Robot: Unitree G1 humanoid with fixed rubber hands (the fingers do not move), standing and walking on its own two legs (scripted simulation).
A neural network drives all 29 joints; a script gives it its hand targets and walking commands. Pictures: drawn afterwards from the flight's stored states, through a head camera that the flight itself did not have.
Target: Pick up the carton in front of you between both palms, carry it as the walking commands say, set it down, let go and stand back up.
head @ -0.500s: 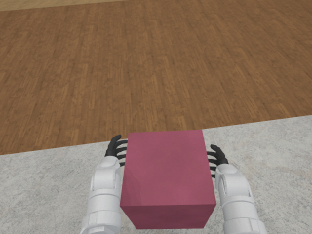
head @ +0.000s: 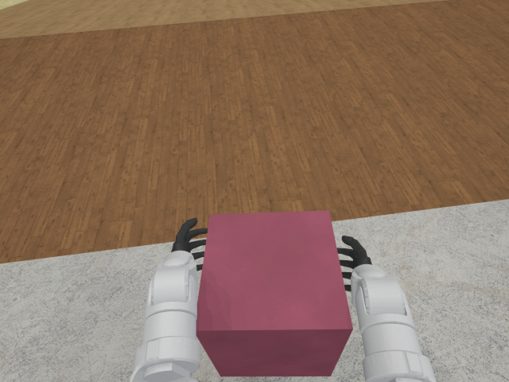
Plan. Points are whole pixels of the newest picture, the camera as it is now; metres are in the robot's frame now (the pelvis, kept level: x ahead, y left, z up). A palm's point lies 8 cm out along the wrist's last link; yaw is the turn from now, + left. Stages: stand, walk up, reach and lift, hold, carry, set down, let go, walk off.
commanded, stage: hold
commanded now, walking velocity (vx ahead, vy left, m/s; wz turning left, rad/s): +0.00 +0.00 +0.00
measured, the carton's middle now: (272, 297) +0.29 +0.00 -0.03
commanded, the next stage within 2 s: carry in 0.10 s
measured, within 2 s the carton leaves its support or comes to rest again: neither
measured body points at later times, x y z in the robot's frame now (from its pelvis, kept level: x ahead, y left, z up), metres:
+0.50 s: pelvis +0.08 +0.04 +0.01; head +0.06 +0.05 +0.46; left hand +0.37 +0.21 +0.10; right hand +0.37 -0.09 +0.09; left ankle +0.02 +0.11 -0.74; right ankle +0.10 -0.10 -0.70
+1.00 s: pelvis +0.36 +0.05 +0.00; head +0.36 +0.06 +0.45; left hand +0.60 +0.24 +0.09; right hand +0.65 -0.06 +0.09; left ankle +0.44 +0.17 -0.72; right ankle +0.29 -0.07 -0.74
